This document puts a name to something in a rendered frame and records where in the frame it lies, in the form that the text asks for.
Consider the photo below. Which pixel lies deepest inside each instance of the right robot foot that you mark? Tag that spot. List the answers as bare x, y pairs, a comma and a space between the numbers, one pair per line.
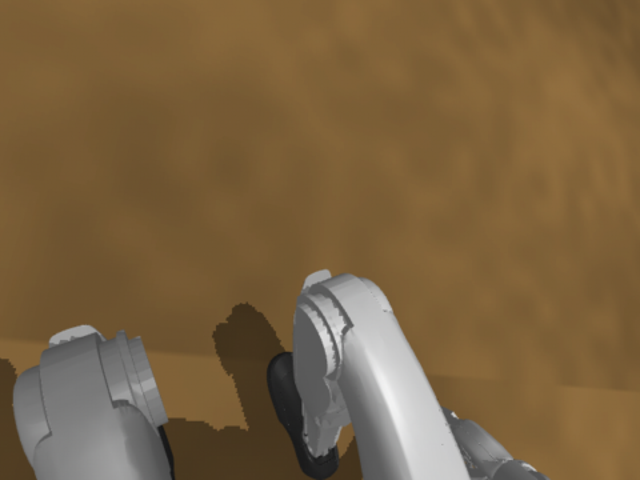
288, 406

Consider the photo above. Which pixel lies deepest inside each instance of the right robot arm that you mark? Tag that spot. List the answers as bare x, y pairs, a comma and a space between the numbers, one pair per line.
518, 470

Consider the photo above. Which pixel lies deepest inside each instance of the right robot hand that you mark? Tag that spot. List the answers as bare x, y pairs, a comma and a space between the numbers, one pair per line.
477, 447

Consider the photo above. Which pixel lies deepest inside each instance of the left robot foot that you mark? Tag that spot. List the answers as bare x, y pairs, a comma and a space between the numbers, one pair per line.
167, 450

